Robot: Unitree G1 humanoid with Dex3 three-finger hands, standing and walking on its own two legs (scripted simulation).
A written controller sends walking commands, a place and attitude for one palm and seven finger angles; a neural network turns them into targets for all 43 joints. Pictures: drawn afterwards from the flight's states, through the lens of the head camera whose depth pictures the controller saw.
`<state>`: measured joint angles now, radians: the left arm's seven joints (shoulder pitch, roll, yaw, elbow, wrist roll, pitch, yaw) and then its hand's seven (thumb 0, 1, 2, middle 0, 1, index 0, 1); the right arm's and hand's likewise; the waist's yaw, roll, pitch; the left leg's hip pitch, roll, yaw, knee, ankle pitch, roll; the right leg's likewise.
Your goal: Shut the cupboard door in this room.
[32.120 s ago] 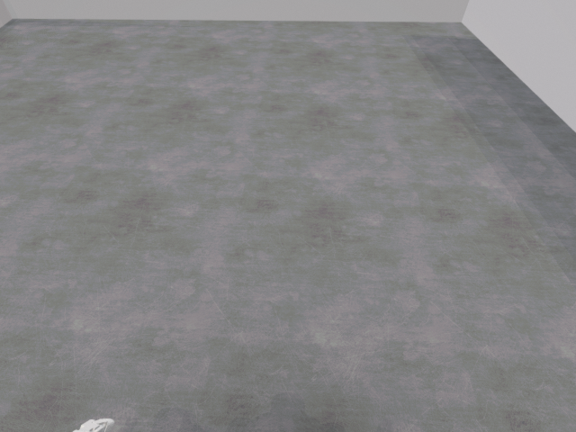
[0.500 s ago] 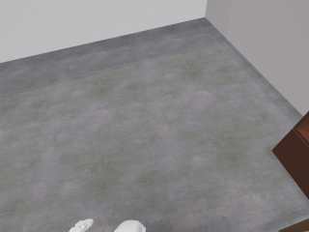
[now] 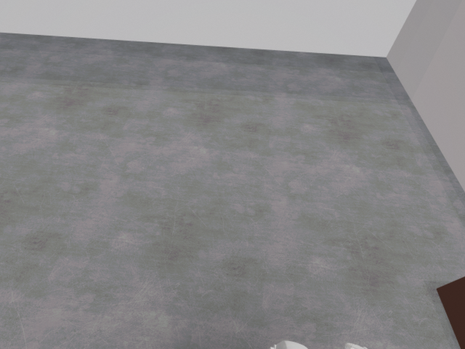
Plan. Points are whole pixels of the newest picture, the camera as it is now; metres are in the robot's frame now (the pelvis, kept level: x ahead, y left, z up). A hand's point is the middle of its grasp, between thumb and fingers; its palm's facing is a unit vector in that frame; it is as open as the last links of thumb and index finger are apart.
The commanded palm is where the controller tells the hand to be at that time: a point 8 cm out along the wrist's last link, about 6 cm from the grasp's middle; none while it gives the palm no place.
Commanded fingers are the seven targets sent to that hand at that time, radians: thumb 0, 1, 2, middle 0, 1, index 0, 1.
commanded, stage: turn or walk to find it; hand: left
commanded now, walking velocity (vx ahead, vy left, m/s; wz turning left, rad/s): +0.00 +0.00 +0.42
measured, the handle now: out of the picture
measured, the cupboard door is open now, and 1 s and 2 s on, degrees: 91 91 91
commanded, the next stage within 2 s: none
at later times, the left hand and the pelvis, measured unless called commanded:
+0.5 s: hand out of the picture +0.02 +0.14 -0.15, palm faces +0.23 -0.94 -0.26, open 7.3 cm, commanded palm none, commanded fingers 0.00 0.90 0.90 -0.20 -0.30 -0.20 -0.30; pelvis +0.00 -0.06 +0.00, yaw +13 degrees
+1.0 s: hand out of the picture -0.06 +0.19 -0.17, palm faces +0.45 -0.86 -0.24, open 7.4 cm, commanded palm none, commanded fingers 0.00 0.90 0.90 -0.20 -0.30 -0.20 -0.30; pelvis -0.02 -0.02 +0.00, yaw +25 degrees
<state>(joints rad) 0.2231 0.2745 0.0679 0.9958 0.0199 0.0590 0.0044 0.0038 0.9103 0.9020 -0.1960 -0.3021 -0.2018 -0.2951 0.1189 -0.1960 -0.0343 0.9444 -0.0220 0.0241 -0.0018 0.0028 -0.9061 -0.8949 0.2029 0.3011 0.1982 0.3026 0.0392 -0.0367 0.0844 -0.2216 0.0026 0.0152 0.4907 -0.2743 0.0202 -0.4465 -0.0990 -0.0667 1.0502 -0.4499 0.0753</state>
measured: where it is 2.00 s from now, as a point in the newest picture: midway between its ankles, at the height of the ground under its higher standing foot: outside the picture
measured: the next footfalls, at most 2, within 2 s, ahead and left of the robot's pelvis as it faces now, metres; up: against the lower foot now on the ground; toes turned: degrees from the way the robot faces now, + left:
right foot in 0.24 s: +0.06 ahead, -0.14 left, +0.00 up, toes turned +0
left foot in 0.72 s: -0.03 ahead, +0.09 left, +0.00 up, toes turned +24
